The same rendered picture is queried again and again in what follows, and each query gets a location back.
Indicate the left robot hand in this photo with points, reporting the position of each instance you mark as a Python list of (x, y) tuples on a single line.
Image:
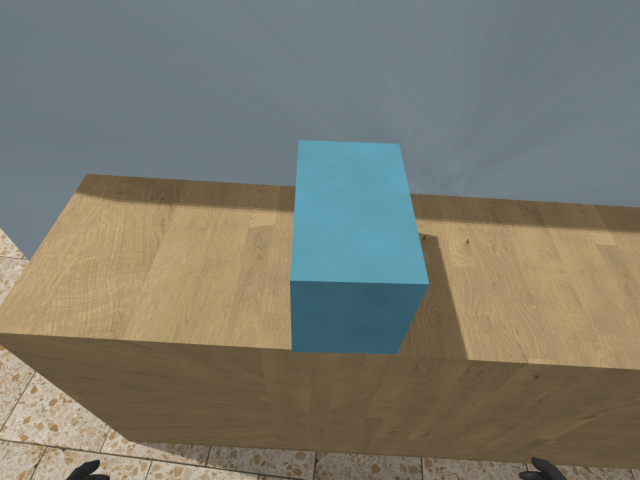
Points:
[(82, 472)]

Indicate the carton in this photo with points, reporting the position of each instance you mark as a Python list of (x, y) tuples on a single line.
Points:
[(358, 274)]

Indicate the right robot hand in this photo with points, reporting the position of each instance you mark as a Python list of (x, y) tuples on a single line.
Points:
[(548, 471)]

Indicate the pedestal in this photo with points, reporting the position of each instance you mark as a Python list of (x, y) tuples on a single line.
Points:
[(162, 306)]

